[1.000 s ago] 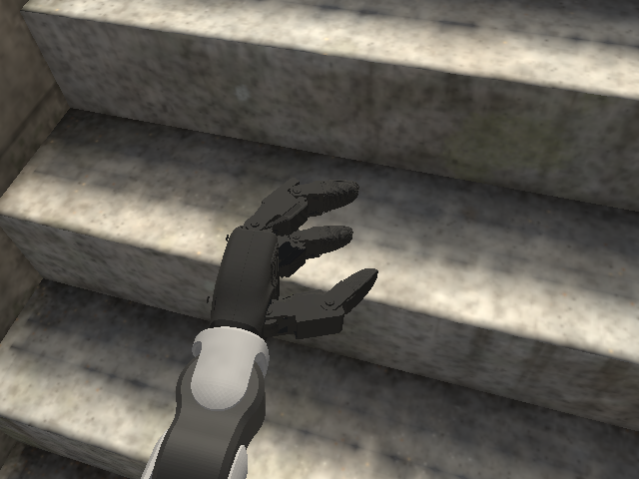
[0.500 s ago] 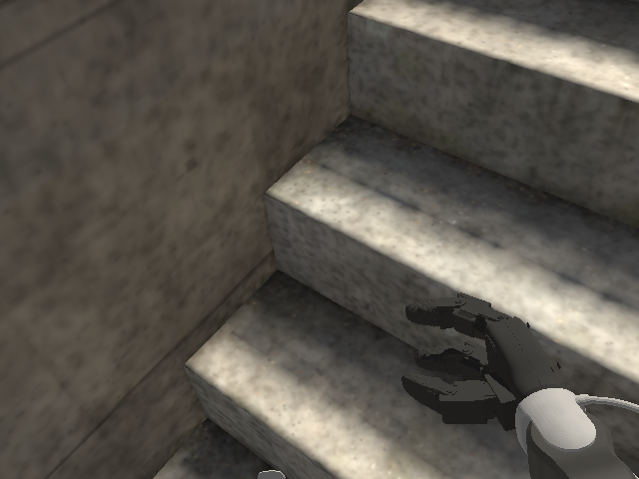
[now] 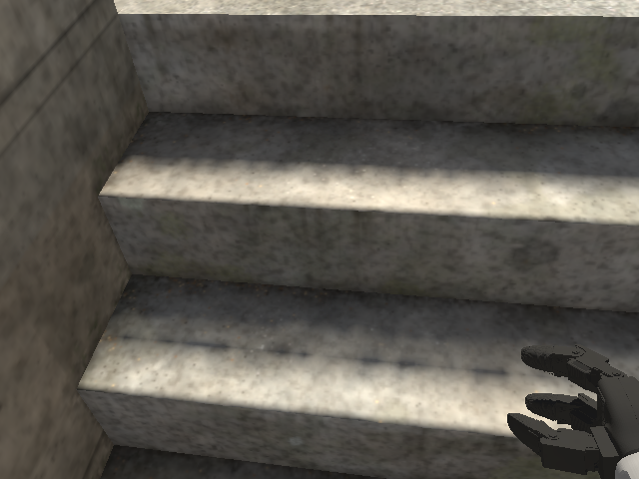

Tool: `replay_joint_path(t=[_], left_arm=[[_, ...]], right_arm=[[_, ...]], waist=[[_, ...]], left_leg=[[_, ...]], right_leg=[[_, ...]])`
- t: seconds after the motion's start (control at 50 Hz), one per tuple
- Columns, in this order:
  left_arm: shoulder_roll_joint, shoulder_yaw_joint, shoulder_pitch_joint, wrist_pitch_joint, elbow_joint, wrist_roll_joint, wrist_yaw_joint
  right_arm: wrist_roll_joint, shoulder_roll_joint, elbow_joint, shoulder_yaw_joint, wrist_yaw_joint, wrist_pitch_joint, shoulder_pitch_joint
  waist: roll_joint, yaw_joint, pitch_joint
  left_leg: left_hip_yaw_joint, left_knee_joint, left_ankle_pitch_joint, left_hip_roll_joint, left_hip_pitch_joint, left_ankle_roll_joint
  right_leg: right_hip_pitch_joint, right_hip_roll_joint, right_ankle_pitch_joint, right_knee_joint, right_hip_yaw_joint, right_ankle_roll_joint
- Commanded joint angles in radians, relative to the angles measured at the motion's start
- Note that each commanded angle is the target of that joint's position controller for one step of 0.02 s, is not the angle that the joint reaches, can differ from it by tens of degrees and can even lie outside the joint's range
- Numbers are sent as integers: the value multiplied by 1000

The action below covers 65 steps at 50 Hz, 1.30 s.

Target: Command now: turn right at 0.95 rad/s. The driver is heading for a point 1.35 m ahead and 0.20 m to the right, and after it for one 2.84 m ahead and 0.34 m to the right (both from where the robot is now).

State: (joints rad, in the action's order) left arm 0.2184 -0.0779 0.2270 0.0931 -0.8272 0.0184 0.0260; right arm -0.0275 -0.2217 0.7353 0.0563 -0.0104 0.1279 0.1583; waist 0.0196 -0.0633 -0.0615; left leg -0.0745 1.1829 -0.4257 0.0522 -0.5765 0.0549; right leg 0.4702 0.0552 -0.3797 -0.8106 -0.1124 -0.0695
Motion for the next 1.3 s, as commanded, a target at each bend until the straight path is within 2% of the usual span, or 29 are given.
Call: replay_joint_path(t=[0.02, 0.12, 0.16, 0.22, 0.24, 0.26, 0.28, 0.3, 0.34, 0.4, 0.46, 0.54, 0.62, 0.64, 0.76, 0.8, 0.82, 0.86, 0.88, 0.9, 0.92, 0.94, 1.02, 1.1, 1.16, 1.18, 1.22, 1.26, 1.3], left_arm=[[166, -23, -120, -44, 125, 22, -26], [114, 8, -181, -29, 226, -9, -50], [154, 1, -221, -2, 230, -13, -45], [138, -27, -178, -64, 231, -10, -8], [111, -26, -92, -81, 231, -20, 5], [31, -10, 67, -76, 253, -26, 4], [103, -18, 85, -60, 196, -6, -6], [154, -35, 74, -40, 156, -14, -15], [140, -27, -88, -36, 196, -26, -68], [50, 33, -263, -46, 295, -8, -44], [67, 39, -164, -66, 184, 9, 6], [58, 66, -195, -55, 151, 27, 19], [-27, 128, -250, -46, 183, -5, 35], [-131, 103, -396, -73, 302, 46, 12], [-69, 106, -573, -135, 480, -6, 6], [-137, 120, -535, -142, 450, -4, 3], [-168, 122, -408, -127, 421, -15, 10], [-61, 51, -115, -162, 336, -21, -32], [17, 17, 9, -151, 314, -6, -39], [93, -28, 103, -143, 250, -7, -41], [222, -73, 157, -132, 171, 37, -44], [199, -79, 131, -120, 169, 35, -45], [-131, 33, 32, -37, -64, 52, -41], [-121, 69, 129, 17, -195, 55, -32], [-38, 83, 216, 48, -262, -13, -9], [-17, 84, 222, 55, -248, -45, -26], [39, 86, 253, 64, -214, -77, -68], [293, 8, 132, 93, -91, -103, -96], [311, -40, 112, 77, -21, -94, -53]], right_arm=[[-7, -69, -74, 13, -9, -21, 9], [-36, -90, -140, 15, 20, -51, -170], [7, -68, -171, 31, 13, -52, -209], [26, -20, -148, 35, -10, -36, -385], [31, -49, -159, 40, -23, -13, -357], [43, -164, -220, 65, -26, -13, -302], [-2, -219, -235, 94, -16, -23, -325], [15, -210, -191, 73, -27, -27, -312], [12, -9, -188, -26, -46, -55, -228], [-4, -18, -149, -40, -14, -66, -347], [-53, -117, -35, -29, -40, -75, -611], [-74, -59, 72, -66, -84, -55, -701], [-126, 1, 271, -96, -93, -56, -861], [35, -1, 190, -43, -8, 10, -699], [55, -36, 262, -21, 65, 17, -861], [51, 1, 271, -15, 86, 6, -895], [54, 3, 234, -26, 87, 11, -766], [82, -198, 194, 24, 86, 35, -780], [103, -275, 163, 51, 60, 45, -684], [128, -246, 109, 61, 27, 62, -612], [111, -59, 14, 21, -21, 73, -560], [44, -62, -32, 45, -32, 102, -460], [-6, 221, -205, -73, 8, 76, -285], [32, 231, -297, -109, 36, 0, -124], [52, 214, -349, -150, 63, -47, 106], [75, 154, -328, -144, 49, -83, 65], [40, 106, -216, -115, 27, -95, -101], [51, 63, -174, -100, 26, -107, -257], [58, -23, -164, -66, 34, -114, -376]], waist=[[-48, 16, -89], [-80, 69, -169], [-61, 124, -101], [-86, 120, -127], [0, 46, -141], [286, -62, -238], [246, 11, -175], [73, 8, -99], [31, 12, -24], [47, 80, -50], [175, 170, 16], [113, 170, 36], [65, 173, 117], [43, 56, 146], [29, 150, 232], [75, 156, 128], [124, 56, 14], [255, -74, -243], [340, -154, -307], [384, -177, -361], [-9, -158, -325], [-72, -162, -375], [20, 68, 31], [-34, 117, 223], [110, 106, 298], [87, 121, 231], [15, 160, 10], [-123, 246, -208], [-181, 269, -327]], left_leg=[[255, 400, 67, -105, -397, 4], [234, 216, -26, -104, -241, 70], [168, -148, 40, -93, 106, 64], [159, -674, 343, -96, 423, 32], [252, -673, 480, -3, 434, -71], [629, -650, 854, 273, 606, -389], [910, -723, 828, 410, 604, -544], [894, -773, 596, 400, 507, -520], [550, -768, 369, 224, 319, -379], [385, -804, 460, 168, 428, -357], [482, -910, -267, 187, 492, -337], [509, -883, -175, 202, 526, -374], [541, -924, -138, 292, 700, -370], [407, -998, -237, 231, 443, -277], [289, -1365, -73, 231, 536, -319], [121, -1332, 539, 185, 664, -295], [-7, -1202, 1210, 149, 532, -270], [32, -816, 2197, 278, 577, -287], [33, -589, 2248, 279, 588, -271], [93, -322, 1862, 197, 404, -256], [211, 88, 938, -45, -59, -207], [373, 595, 470, -135, -169, -225], [316, 1232, 421, -58, -520, -218], [266, 1427, 37, -90, -820, -247], [80, 1000, -15, -95, -778, -233], [-42, 675, 91, -102, -435, -208], [-213, 617, 47, -115, -129, -226], [-205, 294, 62, -136, 107, -219], [-107, -83, -132, -211, 219, -209]], right_leg=[[-160, -182, -85, 388, -609, -252], [-86, -154, 296, 333, -557, -221], [64, -56, 290, 399, -401, -106], [8, -18, 111, 284, -496, -78], [-47, 27, -25, 116, -424, -25], [208, 166, -266, -176, -263, 91], [423, 169, -328, -578, -247, 178], [532, 120, -199, -893, -218, 184], [560, 86, 8, -1000, -173, 136], [632, 35, -29, -905, -35, 148], [840, 38, 167, -926, -79, 91], [1087, 31, 319, -1253, -85, -27], [1529, -26, 303, -1494, -109, -168], [1194, -87, 106, -1505, 60, -48], [1055, -195, -35, -1127, 278, -7], [786, -152, -110, -858, 369, -63], [368, -92, -85, -655, 381, -93], [-111, 82, -227, -528, 417, -101], [-228, 72, -206, -356, 318, -109], [-398, 19, -260, -168, 60, -98], [-537, -266, -599, 318, -676, -139], [-491, -356, -654, 595, -1001, -92], [-59, -304, -43, 415, -428, -160], [-33, -277, 228, 563, -107, -109], [47, -168, 305, 740, 155, -3], [174, -164, 545, 856, 224, -8], [-56, -196, 1455, 786, 352, -42], [-259, -273, 2179, 490, 343, -78], [-454, -321, 2290, 85, 237, -114]])
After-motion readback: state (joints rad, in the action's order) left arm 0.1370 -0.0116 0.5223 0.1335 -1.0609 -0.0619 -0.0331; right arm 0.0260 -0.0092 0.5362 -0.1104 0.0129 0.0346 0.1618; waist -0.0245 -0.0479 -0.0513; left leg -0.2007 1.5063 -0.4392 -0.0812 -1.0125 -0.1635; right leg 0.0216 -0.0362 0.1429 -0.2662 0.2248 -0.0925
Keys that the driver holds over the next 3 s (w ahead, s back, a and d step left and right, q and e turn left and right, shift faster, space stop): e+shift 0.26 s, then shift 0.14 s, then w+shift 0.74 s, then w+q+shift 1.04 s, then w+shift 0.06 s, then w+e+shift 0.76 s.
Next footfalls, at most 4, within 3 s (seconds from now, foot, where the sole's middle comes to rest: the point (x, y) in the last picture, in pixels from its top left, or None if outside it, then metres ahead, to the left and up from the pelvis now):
0.24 left None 0.11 0.14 -0.75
0.88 right None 0.32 -0.24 -0.55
1.34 left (536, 364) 0.58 -0.25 -0.36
1.64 right None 0.81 -0.46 -0.16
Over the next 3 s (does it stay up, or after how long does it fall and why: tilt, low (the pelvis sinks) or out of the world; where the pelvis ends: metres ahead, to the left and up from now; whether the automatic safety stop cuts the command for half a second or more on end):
stays up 1.84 -0.08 0.78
